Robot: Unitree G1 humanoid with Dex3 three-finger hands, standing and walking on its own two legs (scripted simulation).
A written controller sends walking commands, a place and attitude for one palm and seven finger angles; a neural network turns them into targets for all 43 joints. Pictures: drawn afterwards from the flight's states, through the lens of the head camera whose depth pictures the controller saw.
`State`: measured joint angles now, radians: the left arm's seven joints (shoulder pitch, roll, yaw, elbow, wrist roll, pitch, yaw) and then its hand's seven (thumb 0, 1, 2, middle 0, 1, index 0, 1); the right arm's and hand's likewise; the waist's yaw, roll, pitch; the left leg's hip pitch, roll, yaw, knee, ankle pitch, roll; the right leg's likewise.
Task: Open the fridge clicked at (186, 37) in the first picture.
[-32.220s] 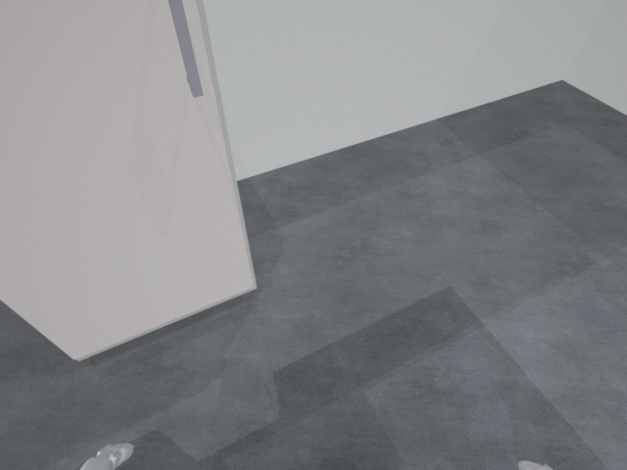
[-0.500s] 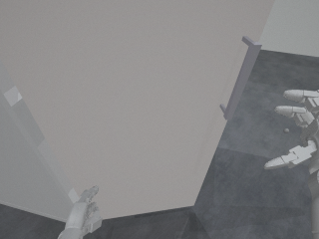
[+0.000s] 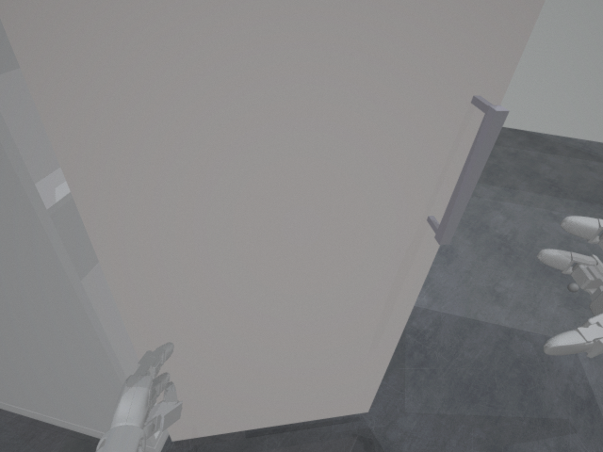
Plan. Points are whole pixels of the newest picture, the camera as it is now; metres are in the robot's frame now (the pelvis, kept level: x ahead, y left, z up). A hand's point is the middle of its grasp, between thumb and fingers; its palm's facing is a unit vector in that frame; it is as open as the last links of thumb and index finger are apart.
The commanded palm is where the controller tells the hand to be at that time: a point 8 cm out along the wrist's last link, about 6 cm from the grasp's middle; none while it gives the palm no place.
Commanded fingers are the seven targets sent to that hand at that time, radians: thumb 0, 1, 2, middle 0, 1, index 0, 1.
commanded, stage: draw the hand back to the body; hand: right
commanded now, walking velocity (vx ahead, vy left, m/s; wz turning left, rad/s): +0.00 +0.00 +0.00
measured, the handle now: (459, 176) +0.45 -0.22 +0.21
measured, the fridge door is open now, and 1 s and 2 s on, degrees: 67 67 67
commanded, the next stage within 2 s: step back with the hand held close in 1.18 s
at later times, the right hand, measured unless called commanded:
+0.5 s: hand (594, 320) +0.22 -0.30 +0.17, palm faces +0.49 +0.81 -0.32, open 11.9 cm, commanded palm +0.17 -0.33 +0.19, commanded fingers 0.00 -0.39 -0.65 0.22 0.60 0.22 0.60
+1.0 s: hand out of the picture +0.19 -0.32 +0.16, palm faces +0.50 +0.79 -0.35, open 7.7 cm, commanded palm +0.14 -0.35 +0.18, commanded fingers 0.00 -0.90 -0.90 0.20 0.30 0.20 0.30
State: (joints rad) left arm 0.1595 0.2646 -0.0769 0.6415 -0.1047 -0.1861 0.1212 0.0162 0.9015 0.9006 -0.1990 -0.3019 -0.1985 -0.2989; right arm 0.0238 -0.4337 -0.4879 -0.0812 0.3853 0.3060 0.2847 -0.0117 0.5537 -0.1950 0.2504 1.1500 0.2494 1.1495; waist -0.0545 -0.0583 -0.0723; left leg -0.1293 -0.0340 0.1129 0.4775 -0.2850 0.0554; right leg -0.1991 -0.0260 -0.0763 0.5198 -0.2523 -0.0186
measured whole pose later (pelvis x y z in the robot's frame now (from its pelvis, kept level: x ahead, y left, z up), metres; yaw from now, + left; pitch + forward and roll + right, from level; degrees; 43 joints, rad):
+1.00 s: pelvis +0.01 -0.04 +0.01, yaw +0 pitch -5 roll +1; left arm 0.18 0.23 -0.03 0.64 -0.01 -0.10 0.07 0.01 0.90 0.90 -0.20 -0.30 -0.20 -0.30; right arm 0.43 -0.35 -0.36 -0.37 0.09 -0.07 -0.12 0.01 -0.83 -0.87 0.21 0.34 0.21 0.34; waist -0.09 -0.05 0.02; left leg -0.05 0.01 0.09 0.38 -0.24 0.00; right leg -0.12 0.03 -0.10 0.43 -0.23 -0.07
